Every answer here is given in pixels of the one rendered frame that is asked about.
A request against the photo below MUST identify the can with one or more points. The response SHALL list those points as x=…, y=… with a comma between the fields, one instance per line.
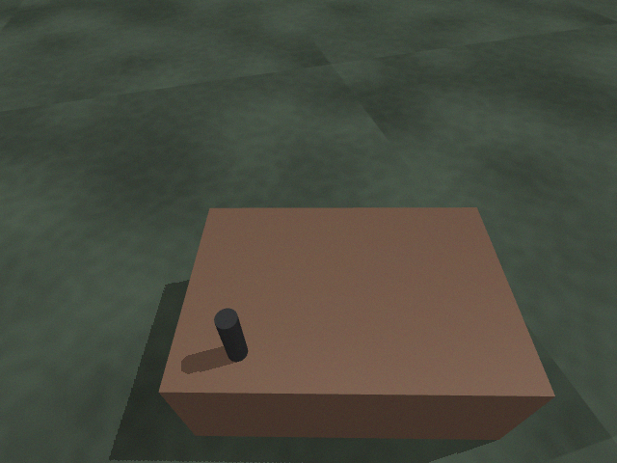
x=231, y=334

